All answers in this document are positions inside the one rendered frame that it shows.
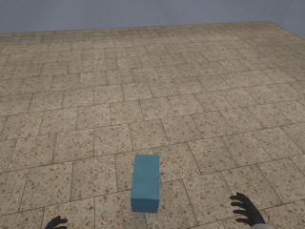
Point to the carton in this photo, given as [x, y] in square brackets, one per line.
[145, 192]

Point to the robot left hand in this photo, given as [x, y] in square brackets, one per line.
[56, 221]

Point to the robot right hand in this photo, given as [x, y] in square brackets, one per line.
[252, 214]

